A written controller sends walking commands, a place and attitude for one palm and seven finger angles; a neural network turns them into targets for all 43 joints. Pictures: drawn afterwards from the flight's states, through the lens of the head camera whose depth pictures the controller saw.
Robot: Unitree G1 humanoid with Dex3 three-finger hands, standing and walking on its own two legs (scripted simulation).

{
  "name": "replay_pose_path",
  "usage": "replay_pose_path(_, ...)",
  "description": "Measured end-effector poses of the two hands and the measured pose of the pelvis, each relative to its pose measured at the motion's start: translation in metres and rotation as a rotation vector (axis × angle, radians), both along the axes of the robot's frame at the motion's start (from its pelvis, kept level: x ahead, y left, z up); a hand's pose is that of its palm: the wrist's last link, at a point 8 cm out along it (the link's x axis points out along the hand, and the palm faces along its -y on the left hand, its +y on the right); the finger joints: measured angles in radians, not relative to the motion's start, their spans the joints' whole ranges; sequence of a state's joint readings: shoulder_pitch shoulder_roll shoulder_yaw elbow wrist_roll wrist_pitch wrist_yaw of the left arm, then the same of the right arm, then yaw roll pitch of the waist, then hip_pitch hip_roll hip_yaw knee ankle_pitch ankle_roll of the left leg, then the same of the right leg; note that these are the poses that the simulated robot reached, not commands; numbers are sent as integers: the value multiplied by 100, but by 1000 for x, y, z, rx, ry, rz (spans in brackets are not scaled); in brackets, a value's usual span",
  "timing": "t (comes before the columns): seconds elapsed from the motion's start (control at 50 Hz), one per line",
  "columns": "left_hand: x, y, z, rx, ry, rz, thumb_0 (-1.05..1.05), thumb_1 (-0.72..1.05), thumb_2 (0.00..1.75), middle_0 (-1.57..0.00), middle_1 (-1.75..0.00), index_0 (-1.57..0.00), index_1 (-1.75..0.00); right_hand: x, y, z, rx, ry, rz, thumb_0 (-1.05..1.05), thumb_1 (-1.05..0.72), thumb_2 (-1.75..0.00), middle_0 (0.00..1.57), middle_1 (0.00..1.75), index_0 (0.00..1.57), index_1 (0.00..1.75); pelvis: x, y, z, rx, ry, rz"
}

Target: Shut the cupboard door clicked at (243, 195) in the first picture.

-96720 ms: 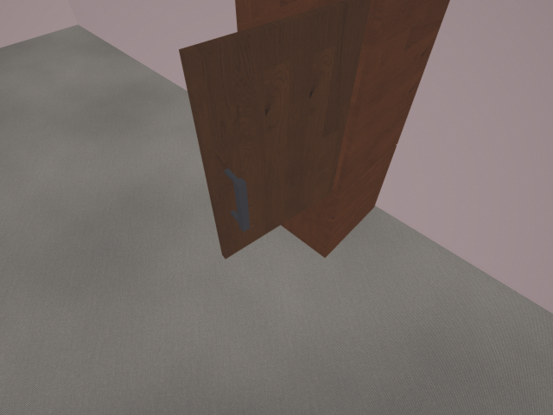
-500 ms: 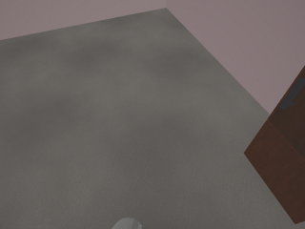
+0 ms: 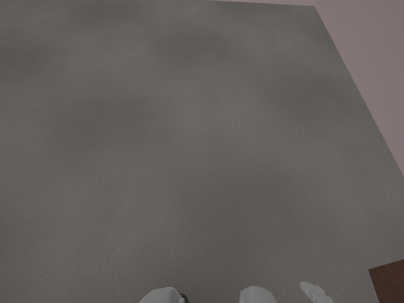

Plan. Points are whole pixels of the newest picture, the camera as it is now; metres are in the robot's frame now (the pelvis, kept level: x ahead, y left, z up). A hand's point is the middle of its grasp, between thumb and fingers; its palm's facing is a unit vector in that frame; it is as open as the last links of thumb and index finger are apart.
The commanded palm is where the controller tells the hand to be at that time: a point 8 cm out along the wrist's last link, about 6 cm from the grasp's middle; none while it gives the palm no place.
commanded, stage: turn to face it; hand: left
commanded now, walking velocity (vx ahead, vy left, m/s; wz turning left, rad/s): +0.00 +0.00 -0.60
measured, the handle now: out of the picture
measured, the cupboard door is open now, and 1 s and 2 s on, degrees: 0 0 0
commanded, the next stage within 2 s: none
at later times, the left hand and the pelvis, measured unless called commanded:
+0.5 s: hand (141, 269) +0.19 +0.16 -0.16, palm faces -0.18 -0.96 -0.21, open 7.3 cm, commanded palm none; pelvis +0.10 -0.02 +0.01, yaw -14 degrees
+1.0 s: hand (165, 202) +0.35 +0.13 -0.14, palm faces -0.54 -0.81 -0.24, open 7.4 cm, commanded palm none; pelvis +0.13 +0.02 +0.01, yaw -34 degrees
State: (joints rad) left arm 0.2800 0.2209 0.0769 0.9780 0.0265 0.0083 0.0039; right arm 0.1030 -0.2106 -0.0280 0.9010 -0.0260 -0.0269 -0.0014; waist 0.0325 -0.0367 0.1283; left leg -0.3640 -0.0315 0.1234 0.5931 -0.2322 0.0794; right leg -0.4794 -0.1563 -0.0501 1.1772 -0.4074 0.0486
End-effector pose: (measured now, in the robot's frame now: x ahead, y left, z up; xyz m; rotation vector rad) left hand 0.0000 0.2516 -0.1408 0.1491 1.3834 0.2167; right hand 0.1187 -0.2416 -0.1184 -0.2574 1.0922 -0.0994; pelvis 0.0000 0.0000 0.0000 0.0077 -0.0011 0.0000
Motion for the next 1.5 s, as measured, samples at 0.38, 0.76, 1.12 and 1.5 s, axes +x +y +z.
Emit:
replay_pose_path(0.38,173,-60,14,-23,-99,-218,0,92,90,-21,-30,-21,-29,-25,-32,-20,52,203,-306,0,-92,-90,20,30,20,30,86,-26,7,-8,7,-180)
replay_pose_path(0.76,296,-9,14,-47,-130,-444,1,91,90,-20,-29,-20,-29,-15,14,22,-34,82,-464,0,-91,-90,20,30,20,30,125,27,17,-46,16,-417)
replay_pose_path(1.12,375,-123,29,-49,-270,-816,0,91,90,-20,-29,-20,-29,-137,15,-19,52,228,-811,0,-91,-90,20,30,20,30,122,5,0,-25,19,-662)
replay_pose_path(1.5,402,-117,5,-101,-84,-939,1,91,90,-21,-30,-20,-29,-102,51,21,-27,103,-938,0,-91,-90,20,30,20,30,160,27,12,-29,39,-891)
